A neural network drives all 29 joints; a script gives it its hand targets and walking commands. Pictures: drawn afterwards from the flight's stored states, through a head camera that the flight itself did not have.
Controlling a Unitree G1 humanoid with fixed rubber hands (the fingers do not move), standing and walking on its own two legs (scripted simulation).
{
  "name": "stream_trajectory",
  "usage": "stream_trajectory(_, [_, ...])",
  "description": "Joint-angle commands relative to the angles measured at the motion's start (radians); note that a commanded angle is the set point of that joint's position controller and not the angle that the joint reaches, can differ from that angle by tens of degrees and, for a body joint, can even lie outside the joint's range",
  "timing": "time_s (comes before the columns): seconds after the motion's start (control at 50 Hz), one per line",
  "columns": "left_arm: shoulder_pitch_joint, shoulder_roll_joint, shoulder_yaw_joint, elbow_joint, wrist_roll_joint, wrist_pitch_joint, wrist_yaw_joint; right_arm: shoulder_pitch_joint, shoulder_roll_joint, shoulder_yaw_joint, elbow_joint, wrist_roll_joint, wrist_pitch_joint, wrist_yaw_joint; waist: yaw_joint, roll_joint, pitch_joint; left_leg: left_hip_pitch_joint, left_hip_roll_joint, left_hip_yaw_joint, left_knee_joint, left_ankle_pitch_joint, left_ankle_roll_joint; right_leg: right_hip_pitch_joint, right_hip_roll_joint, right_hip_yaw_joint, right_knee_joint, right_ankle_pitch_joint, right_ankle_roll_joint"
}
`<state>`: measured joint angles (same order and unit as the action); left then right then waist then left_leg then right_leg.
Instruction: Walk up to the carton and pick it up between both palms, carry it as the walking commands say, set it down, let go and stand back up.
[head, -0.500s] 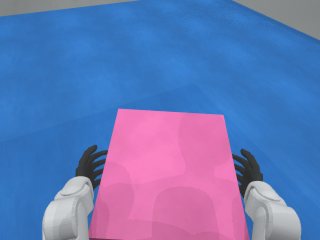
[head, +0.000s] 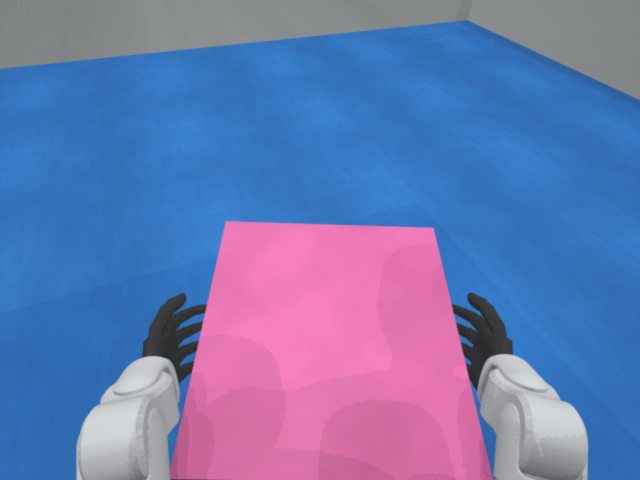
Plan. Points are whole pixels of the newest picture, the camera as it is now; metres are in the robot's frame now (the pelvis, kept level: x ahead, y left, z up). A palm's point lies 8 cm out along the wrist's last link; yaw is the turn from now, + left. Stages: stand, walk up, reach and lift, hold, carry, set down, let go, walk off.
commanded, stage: carry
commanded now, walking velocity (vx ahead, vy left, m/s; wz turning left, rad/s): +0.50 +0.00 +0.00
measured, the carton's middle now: (325, 371) +0.28 +0.01 +0.00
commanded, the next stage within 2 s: none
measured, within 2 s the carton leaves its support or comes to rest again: neither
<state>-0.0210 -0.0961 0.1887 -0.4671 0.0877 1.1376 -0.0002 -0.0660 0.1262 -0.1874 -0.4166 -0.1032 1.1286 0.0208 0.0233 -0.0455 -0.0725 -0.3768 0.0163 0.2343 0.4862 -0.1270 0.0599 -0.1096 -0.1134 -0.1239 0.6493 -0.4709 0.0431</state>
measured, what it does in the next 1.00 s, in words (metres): walks ahead: right foot, then left foot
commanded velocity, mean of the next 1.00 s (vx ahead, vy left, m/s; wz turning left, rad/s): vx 0.47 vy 0.00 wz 0.00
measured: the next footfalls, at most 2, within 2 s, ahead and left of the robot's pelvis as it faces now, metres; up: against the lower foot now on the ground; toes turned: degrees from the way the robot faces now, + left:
right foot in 0.34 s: +0.39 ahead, -0.12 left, +0.00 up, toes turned -9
left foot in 0.72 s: +0.62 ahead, +0.11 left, +0.00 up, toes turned +11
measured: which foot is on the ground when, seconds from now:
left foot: down 0.00-0.38, up 0.40-0.70, down 0.72-1.00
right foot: up 0.00-0.32, down 0.34-0.74, up 0.76-1.00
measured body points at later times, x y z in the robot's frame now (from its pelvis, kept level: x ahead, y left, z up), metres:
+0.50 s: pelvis +0.33 -0.02 +0.01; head +0.36 -0.02 +0.46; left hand +0.57 +0.17 +0.07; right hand +0.60 -0.19 +0.06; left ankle +0.22 +0.10 -0.65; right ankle +0.35 -0.11 -0.73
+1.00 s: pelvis +0.66 +0.03 +0.02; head +0.68 +0.05 +0.47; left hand +0.93 +0.20 +0.08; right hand +0.91 -0.16 +0.09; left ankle +0.58 +0.10 -0.73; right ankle +0.70 -0.11 -0.68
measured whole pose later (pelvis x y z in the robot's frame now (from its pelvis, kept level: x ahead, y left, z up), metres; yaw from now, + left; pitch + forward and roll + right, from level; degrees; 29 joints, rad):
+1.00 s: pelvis +0.66 +0.03 +0.02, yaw -1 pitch +3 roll -2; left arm -0.06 -0.11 0.18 -0.42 0.10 1.14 0.00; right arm -0.04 0.12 -0.22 -0.43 -0.08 1.13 0.00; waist -0.03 0.00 -0.04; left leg -0.05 0.03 0.21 0.26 -0.27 0.04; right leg -0.52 -0.08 -0.11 0.81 -0.20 0.02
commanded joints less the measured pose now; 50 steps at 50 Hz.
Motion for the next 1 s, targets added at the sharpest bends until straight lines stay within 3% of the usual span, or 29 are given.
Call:
stream_trajectory(0.0, [-0.47, -0.729, -0.807, -0.012, -0.376, 0.043, -0.221, -0.381, 0.706, 0.769, -0.036, 0.353, 0.033, 0.166, -0.057, 0.228, -0.254, 0.581, 0.444, -0.705, -0.256, -0.076, 0.209, -0.541, 0.064, 0.128, 0.571, -0.065, -0.021])
stream_trajectory(0.04, [-0.501, -0.799, -0.812, -0.013, -0.395, 0.031, -0.221, -0.43, 0.774, 0.789, -0.066, 0.376, 0.022, 0.172, -0.05, 0.09, -0.212, 0.519, 0.371, -0.509, -0.25, 0.084, 0.153, -0.559, 0.004, 0.165, 0.566, 0.082, -0.028])
stream_trajectory(0.06, [-0.494, -0.814, -0.805, 0.004, -0.389, 0.027, -0.217, -0.451, 0.79, 0.795, -0.073, 0.396, 0.018, 0.179, -0.05, 0.082, -0.194, 0.501, 0.349, -0.431, -0.26, 0.145, 0.123, -0.56, -0.008, 0.146, 0.512, 0.127, -0.021])
stream_trajectory(0.1, [-0.478, -0.815, -0.793, 0.016, -0.367, 0.015, -0.201, -0.474, 0.786, 0.799, -0.082, 0.424, 0.015, 0.192, -0.042, 0.138, -0.173, 0.49, 0.3, -0.327, -0.275, 0.154, 0.073, -0.536, 0.0, 0.093, 0.372, 0.178, -0.012])
stream_trajectory(0.2, [-0.43, -0.786, -0.801, -0.02, -0.321, 0.012, -0.16, -0.433, 0.738, 0.796, -0.112, 0.429, 0.019, 0.207, -0.038, 0.195, -0.114, 0.428, 0.208, -0.111, -0.279, 0.343, 0.044, -0.386, 0.074, -0.042, -0.014, 0.296, -0.025])
stream_trajectory(0.24, [-0.415, -0.776, -0.804, -0.029, -0.314, 0.019, -0.157, -0.402, 0.723, 0.797, -0.118, 0.419, 0.025, 0.208, -0.045, 0.224, -0.106, 0.444, 0.213, -0.097, -0.26, 0.406, 0.037, -0.34, 0.102, -0.081, -0.131, 0.345, -0.039])
stream_trajectory(0.28, [-0.395, -0.768, -0.806, -0.031, -0.319, 0.024, -0.16, -0.393, 0.705, 0.8, -0.132, 0.408, 0.03, 0.206, -0.035, 0.225, -0.133, 0.465, 0.211, -0.069, -0.163, 0.53, 0.017, -0.261, 0.129, -0.103, -0.193, 0.389, -0.054])
stream_trajectory(0.32, [-0.381, -0.771, -0.812, -0.023, -0.33, 0.024, -0.164, -0.402, 0.694, 0.807, -0.146, 0.402, 0.037, 0.207, 0.002, 0.155, -0.237, 0.355, 0.155, -0.006, 0.12, 0.567, -0.032, 0.029, 0.118, -0.092, -0.266, 0.429, -0.09])
stream_trajectory(0.34, [-0.376, -0.769, -0.812, -0.028, -0.328, 0.022, -0.164, -0.422, 0.69, 0.807, -0.151, 0.409, 0.039, 0.211, 0.033, 0.072, -0.314, 0.183, 0.122, 0.002, 0.378, 0.438, -0.055, 0.221, -0.023, 0.085, -0.277, 0.337, -0.133])
stream_trajectory(0.36, [-0.377, -0.762, -0.8, -0.011, -0.31, 0.015, -0.163, -0.412, 0.683, 0.823, -0.152, 0.406, 0.048, 0.212, 0.02, -0.209, -0.352, -0.103, -0.005, -0.059, 0.655, -0.042, -0.082, 0.362, -0.28, 0.56, -0.357, 0.293, -0.28])
stream_trajectory(0.38, [-0.392, -0.794, -0.806, -0.025, -0.333, 0.014, -0.167, -0.412, 0.698, 0.82, -0.151, 0.405, 0.044, 0.21, 0.009, -0.203, -0.323, -0.255, -0.01, -0.166, 0.786, -0.32, -0.064, 0.388, -0.326, 0.609, -0.36, 0.436, -0.329])
stream_trajectory(0.4, [-0.412, -0.814, -0.807, -0.042, -0.348, 0.013, -0.172, -0.416, 0.724, 0.818, -0.133, 0.409, 0.038, 0.207, 0.008, -0.122, -0.315, -0.275, 0.048, -0.212, 0.839, -0.328, -0.052, 0.353, -0.303, 0.501, -0.34, 0.56, -0.317])
stream_trajectory(0.42, [-0.434, -0.828, -0.816, -0.053, -0.357, 0.011, -0.179, -0.418, 0.743, 0.811, -0.119, 0.413, 0.03, 0.206, 0.008, -0.045, -0.295, -0.265, 0.081, -0.221, 0.774, -0.289, -0.056, 0.313, -0.27, 0.41, -0.354, 0.579, -0.282])
stream_trajectory(0.44, [-0.46, -0.837, -0.825, -0.077, -0.368, 0.007, -0.184, -0.433, 0.757, 0.813, -0.138, 0.419, 0.021, 0.203, 0.005, -0.013, -0.263, -0.251, 0.105, -0.22, 0.649, -0.252, -0.067, 0.257, -0.237, 0.33, -0.384, 0.534, -0.244])
stream_trajectory(0.48, [-0.457, -0.844, -0.827, -0.075, -0.39, 0.006, -0.195, -0.417, 0.765, 0.793, -0.135, 0.403, 0.012, 0.19, 0.001, -0.066, -0.253, -0.155, 0.08, -0.168, 0.44, -0.265, -0.084, 0.177, -0.19, 0.196, -0.41, 0.533, -0.201])
stream_trajectory(0.54, [-0.445, -0.801, -0.834, -0.094, -0.407, 0.001, -0.205, -0.387, 0.747, 0.792, -0.142, 0.375, 0.003, 0.167, 0.008, -0.12, -0.204, -0.154, 0.04, -0.103, 0.202, -0.255, -0.074, 0.181, -0.175, 0.133, -0.439, 0.557, -0.201])
stream_trajectory(0.62, [-0.403, -0.744, -0.823, -0.084, -0.39, 0.013, -0.207, -0.361, 0.71, 0.79, -0.131, 0.364, 0.018, 0.155, 0.012, -0.145, -0.175, -0.018, -0.01, -0.025, 0.018, -0.04, -0.06, 0.138, -0.159, 0.03, -0.424, 0.591, -0.14])
stream_trajectory(0.66, [-0.407, -0.727, -0.825, -0.075, -0.384, 0.022, -0.207, -0.368, 0.703, 0.791, -0.115, 0.366, 0.03, 0.157, 0.005, -0.131, -0.171, 0.098, -0.023, 0.0, -0.056, 0.025, -0.052, 0.103, -0.141, -0.019, -0.351, 0.603, -0.103])
stream_trajectory(0.68, [-0.413, -0.719, -0.827, -0.069, -0.381, 0.027, -0.207, -0.361, 0.702, 0.789, -0.092, 0.366, 0.035, 0.159, -0.006, -0.099, -0.203, 0.234, -0.041, 0.024, -0.096, 0.035, -0.05, 0.066, -0.105, -0.063, -0.247, 0.611, -0.073])
stream_trajectory(0.7, [-0.417, -0.713, -0.828, -0.059, -0.375, 0.032, -0.208, -0.357, 0.702, 0.783, -0.065, 0.365, 0.042, 0.161, -0.022, -0.052, -0.251, 0.398, -0.015, 0.001, -0.088, 0.014, -0.043, -0.003, -0.069, -0.086, -0.106, 0.576, -0.043])
stream_trajectory(0.72, [-0.443, -0.706, -0.822, -0.031, -0.368, 0.039, -0.213, -0.344, 0.694, 0.766, -0.024, 0.351, 0.048, 0.163, -0.048, 0.09, -0.237, 0.485, 0.153, -0.253, -0.183, -0.184, 0.003, -0.162, -0.012, -0.095, 0.143, 0.42, -0.006])
stream_trajectory(0.74, [-0.468, -0.711, -0.821, -0.029, -0.382, 0.047, -0.218, -0.34, 0.683, 0.752, 0.009, 0.342, 0.044, 0.162, -0.055, 0.328, -0.267, 0.622, 0.379, -0.679, -0.29, -0.177, 0.145, -0.436, 0.123, -0.027, 0.378, 0.046, 0.01])
stream_trajectory(0.76, [-0.476, -0.728, -0.81, -0.015, -0.378, 0.048, -0.22, -0.386, 0.709, 0.768, -0.028, 0.358, 0.037, 0.166, -0.054, 0.27, -0.271, 0.619, 0.441, -0.726, -0.273, -0.113, 0.198, -0.522, 0.076, 0.105, 0.551, -0.06, -0.016])
stream_trajectory(0.8, [-0.504, -0.797, -0.811, -0.004, -0.397, 0.036, -0.223, -0.433, 0.779, 0.781, -0.051, 0.376, 0.027, 0.17, -0.047, 0.1, -0.227, 0.53, 0.378, -0.544, -0.255, 0.079, 0.161, -0.539, 0.01, 0.165, 0.602, 0.075, -0.038])
stream_trajectory(0.82, [-0.503, -0.818, -0.805, 0.01, -0.394, 0.032, -0.221, -0.455, 0.799, 0.789, -0.062, 0.394, 0.022, 0.177, -0.046, 0.071, -0.209, 0.51, 0.354, -0.456, -0.258, 0.153, 0.132, -0.548, -0.007, 0.153, 0.555, 0.123, -0.034])
stream_trajectory(0.86, [-0.492, -0.825, -0.793, 0.023, -0.375, 0.019, -0.208, -0.481, 0.805, 0.798, -0.072, 0.425, 0.016, 0.19, -0.041, 0.121, -0.192, 0.502, 0.309, -0.348, -0.278, 0.144, 0.078, -0.53, -0.011, 0.114, 0.421, 0.177, -0.024])
stream_trajectory(0.88, [-0.484, -0.82, -0.791, 0.023, -0.361, 0.014, -0.198, -0.482, 0.793, 0.796, -0.075, 0.432, 0.017, 0.196, -0.038, 0.141, -0.174, 0.494, 0.288, -0.309, -0.286, 0.168, 0.07, -0.521, 0.003, 0.082, 0.364, 0.204, -0.022])
stream_trajectory(0.94, [-0.454, -0.805, -0.797, -0.002, -0.333, 0.01, -0.171, -0.46, 0.759, 0.796, -0.1, 0.438, 0.019, 0.204, -0.036, 0.175, -0.141, 0.484, 0.243, -0.184, -0.285, 0.326, 0.061, -0.471, 0.041, 0.005, 0.17, 0.283, -0.025])
stream_trajectory(0.98, [-0.436, -0.793, -0.804, -0.015, -0.325, 0.016, -0.16, -0.431, 0.741, 0.793, -0.11, 0.43, 0.023, 0.206, -0.039, 0.196, -0.11, 0.461, 0.197, -0.091, -0.266, 0.504, 0.041, -0.398, 0.086, -0.061, -0.022, 0.318, -0.034])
